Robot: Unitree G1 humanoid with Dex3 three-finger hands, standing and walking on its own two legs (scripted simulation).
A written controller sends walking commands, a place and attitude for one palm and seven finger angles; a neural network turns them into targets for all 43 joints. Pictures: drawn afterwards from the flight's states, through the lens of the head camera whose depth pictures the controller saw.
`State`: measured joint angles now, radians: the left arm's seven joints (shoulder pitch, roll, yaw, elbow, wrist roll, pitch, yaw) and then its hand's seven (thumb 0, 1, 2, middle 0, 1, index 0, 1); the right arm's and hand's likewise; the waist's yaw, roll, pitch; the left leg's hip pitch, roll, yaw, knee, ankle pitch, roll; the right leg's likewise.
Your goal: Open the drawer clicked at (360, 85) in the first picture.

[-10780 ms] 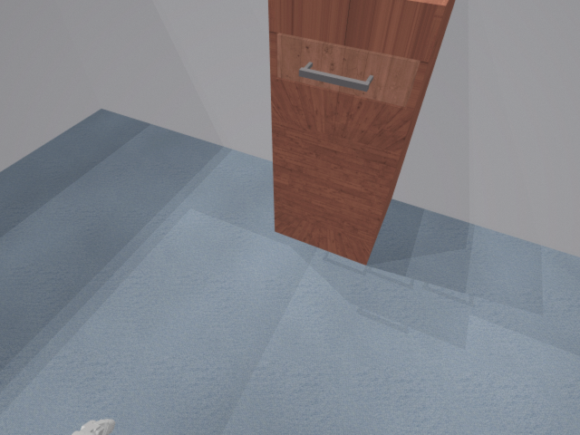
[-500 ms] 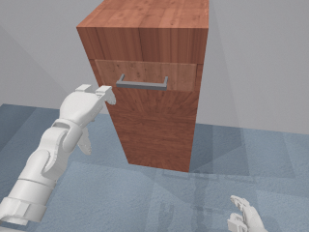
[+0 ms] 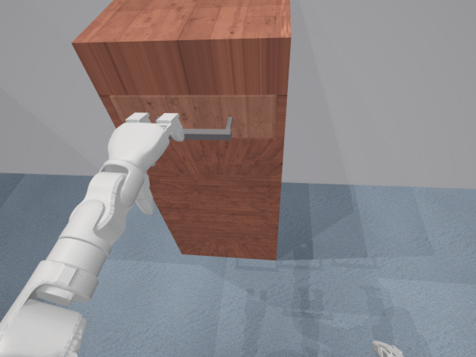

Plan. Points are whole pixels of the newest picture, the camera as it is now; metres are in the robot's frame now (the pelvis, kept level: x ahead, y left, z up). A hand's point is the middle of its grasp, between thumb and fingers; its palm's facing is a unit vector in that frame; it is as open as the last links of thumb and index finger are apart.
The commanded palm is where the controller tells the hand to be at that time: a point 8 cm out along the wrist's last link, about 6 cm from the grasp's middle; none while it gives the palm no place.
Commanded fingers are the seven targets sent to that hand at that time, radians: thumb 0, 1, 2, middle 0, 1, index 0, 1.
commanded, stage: move the hooked fingers above the handle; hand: left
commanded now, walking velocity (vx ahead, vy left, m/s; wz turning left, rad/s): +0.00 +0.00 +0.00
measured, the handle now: (191, 127) +0.59 +0.16 +0.03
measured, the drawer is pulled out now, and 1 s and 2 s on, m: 0.00 0.00 0.00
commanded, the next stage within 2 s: lower the fingers behind the handle in 1.78 s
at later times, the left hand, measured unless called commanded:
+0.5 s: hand (182, 137) +0.49 +0.15 +0.10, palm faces -0.02 -0.01 -1.00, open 13.8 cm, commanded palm +0.48 +0.16 +0.16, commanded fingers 0.00 -0.50 0.30 -0.30 -1.20 -0.30 -1.20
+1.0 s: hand (187, 124) +0.54 +0.15 +0.09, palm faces -0.05 -0.02 -1.00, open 13.8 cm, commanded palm +0.52 +0.16 +0.15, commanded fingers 0.00 -0.50 0.30 -0.30 -1.20 -0.30 -1.20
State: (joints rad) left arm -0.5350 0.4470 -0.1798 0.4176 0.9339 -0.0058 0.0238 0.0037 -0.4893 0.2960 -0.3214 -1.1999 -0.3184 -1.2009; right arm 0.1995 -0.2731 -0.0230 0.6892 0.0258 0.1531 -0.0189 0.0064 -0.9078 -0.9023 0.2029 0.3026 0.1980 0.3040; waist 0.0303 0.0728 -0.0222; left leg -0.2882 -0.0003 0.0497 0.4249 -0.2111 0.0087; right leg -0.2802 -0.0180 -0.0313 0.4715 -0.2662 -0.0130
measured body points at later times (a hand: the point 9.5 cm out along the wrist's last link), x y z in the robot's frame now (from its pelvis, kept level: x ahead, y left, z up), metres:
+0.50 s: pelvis +0.02 -0.01 -0.01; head +0.07 -0.04 +0.44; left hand +0.48 +0.15 +0.15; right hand +0.09 -0.27 -0.15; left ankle +0.00 +0.12 -0.74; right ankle -0.02 -0.11 -0.74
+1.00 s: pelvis +0.02 +0.00 -0.01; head +0.10 -0.03 +0.43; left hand +0.54 +0.15 +0.14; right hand -0.01 -0.28 -0.15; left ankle +0.00 +0.12 -0.74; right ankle -0.02 -0.11 -0.74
